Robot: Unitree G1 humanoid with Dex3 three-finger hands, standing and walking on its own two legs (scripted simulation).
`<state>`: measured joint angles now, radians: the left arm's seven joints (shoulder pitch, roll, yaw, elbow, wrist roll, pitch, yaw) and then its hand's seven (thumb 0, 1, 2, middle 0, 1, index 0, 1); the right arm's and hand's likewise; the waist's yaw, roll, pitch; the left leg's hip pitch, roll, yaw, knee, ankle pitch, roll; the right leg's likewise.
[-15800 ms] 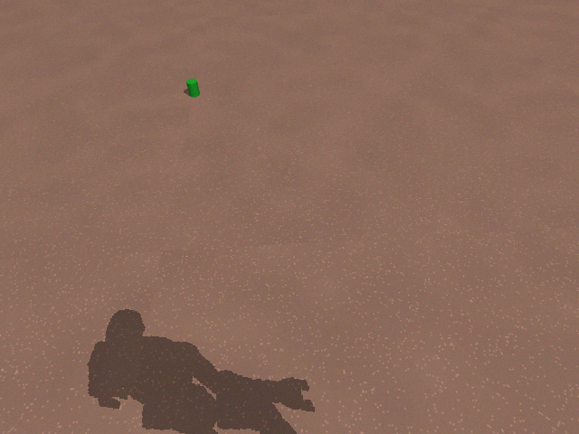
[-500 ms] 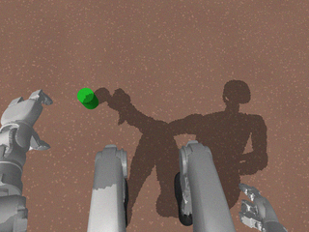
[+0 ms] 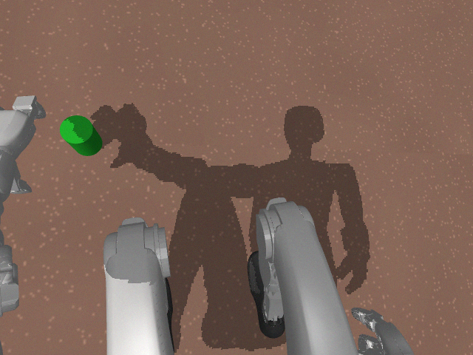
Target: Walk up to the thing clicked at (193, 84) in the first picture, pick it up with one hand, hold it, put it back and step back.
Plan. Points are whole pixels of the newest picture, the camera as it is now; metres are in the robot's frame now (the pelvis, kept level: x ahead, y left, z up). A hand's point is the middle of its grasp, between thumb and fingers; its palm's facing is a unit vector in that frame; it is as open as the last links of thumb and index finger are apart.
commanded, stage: rise first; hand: left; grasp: from above
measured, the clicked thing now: (82, 136) +0.54 +0.28 -0.32
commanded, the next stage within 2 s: approach in 0.88 s
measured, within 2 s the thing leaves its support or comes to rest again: neither
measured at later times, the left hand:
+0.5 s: hand (35, 147) +0.47 +0.32 -0.19, palm faces -0.47 -0.06 -0.88, open 13.7 cm
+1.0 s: hand (39, 147) +0.48 +0.32 -0.20, palm faces -0.47 -0.06 -0.88, open 14.0 cm
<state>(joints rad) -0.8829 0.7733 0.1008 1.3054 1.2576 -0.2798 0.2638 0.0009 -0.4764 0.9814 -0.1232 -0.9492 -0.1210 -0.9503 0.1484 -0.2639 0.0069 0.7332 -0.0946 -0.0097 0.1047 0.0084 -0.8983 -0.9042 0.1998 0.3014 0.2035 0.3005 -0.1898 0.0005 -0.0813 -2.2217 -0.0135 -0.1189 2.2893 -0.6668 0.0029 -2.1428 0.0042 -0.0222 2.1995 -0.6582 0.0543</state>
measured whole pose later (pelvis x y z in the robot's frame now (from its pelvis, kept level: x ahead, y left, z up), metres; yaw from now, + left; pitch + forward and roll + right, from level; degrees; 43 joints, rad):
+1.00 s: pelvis +0.01 +0.00 -0.03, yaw -3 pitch +34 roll -10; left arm -1.00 0.87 0.12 1.44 1.29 -0.28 0.33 0.00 -0.51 0.99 -0.08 -1.03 -0.09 -1.02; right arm 0.15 -0.28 0.09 0.70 -0.14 0.00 0.14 0.00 -0.91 -0.90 0.20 0.30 0.20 0.30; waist -0.25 -0.03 -0.01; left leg -2.32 -0.01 -0.16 2.41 -0.70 0.00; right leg -2.23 0.02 -0.05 2.29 -0.67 0.06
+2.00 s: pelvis +0.00 +0.00 -0.05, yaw -3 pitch +32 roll -11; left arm -1.07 0.85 0.02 1.48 1.29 -0.28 0.39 0.00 -0.44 0.93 -0.10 -1.08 -0.13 -1.05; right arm 0.11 -0.30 0.13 0.69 -0.16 0.01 0.12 0.01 -0.90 -0.90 0.20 0.30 0.20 0.30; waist -0.28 -0.07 0.02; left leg -2.35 -0.02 -0.17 2.45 -0.67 -0.01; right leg -2.25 0.02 -0.06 2.33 -0.65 0.06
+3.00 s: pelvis +0.01 +0.00 -0.06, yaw -7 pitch +31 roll -14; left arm -1.16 1.01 0.07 1.70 1.32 -0.20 0.51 0.00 -0.32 1.01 -0.19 -1.07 -0.20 -1.05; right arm 0.13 -0.32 0.27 0.61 -0.21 -0.12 0.17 0.00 -0.90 -0.90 0.20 0.30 0.20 0.30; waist -0.40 -0.11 0.12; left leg -2.36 0.00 -0.23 2.51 -0.71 0.00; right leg -2.26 0.05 -0.11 2.34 -0.65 0.07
